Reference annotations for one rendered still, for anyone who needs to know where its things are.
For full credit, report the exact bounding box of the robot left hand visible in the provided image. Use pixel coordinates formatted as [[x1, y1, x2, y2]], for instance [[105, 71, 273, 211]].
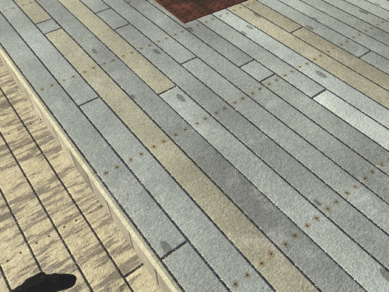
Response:
[[9, 272, 77, 292]]

